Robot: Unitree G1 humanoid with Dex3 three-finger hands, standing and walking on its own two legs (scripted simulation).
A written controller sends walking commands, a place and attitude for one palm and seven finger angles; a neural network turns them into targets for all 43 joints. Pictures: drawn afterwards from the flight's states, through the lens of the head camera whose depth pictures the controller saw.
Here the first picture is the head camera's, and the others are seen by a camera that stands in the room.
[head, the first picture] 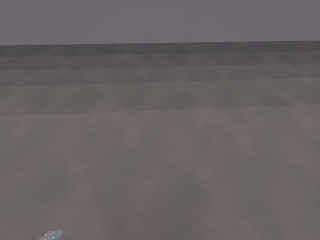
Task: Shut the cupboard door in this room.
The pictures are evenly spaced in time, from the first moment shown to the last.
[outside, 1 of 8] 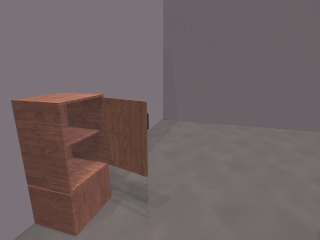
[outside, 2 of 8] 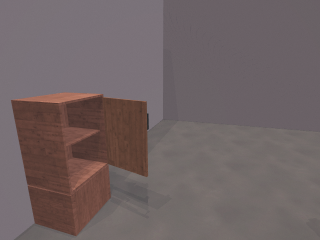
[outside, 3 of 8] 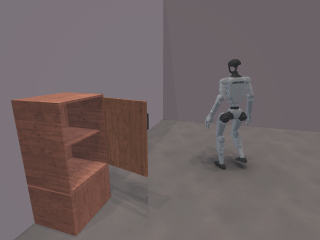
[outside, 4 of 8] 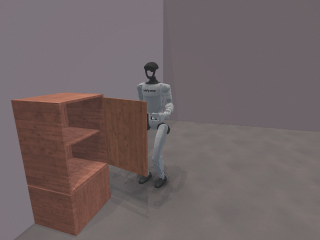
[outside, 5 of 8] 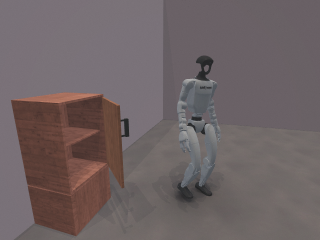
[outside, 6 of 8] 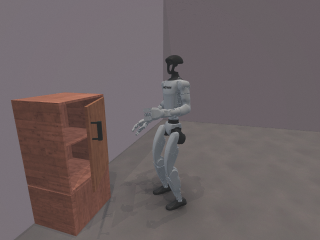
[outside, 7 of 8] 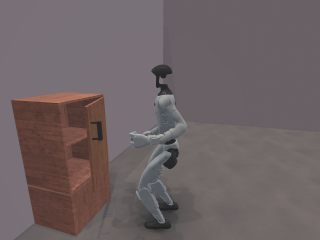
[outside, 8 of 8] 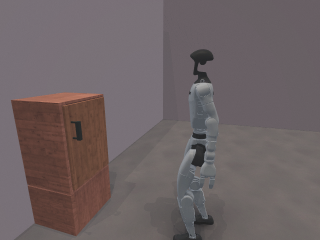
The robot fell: no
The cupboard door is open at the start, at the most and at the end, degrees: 77 77 0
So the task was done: yes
